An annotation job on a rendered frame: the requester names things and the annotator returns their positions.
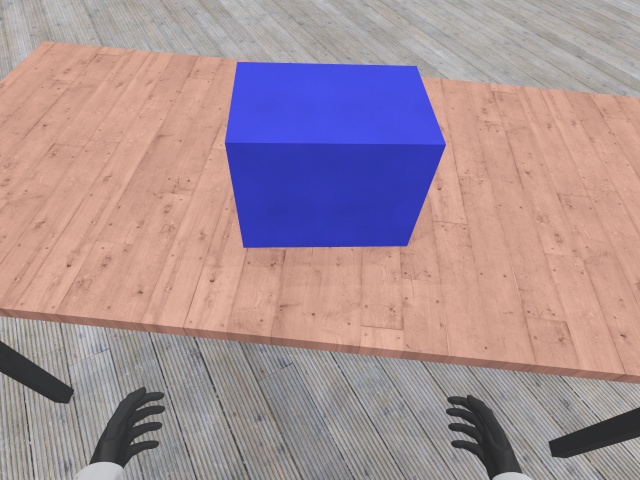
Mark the left robot hand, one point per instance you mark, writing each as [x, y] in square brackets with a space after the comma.
[114, 443]

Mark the carton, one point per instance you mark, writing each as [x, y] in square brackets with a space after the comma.
[330, 155]

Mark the table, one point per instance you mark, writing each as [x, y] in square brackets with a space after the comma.
[117, 210]

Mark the right robot hand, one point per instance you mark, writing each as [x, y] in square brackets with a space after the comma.
[493, 449]

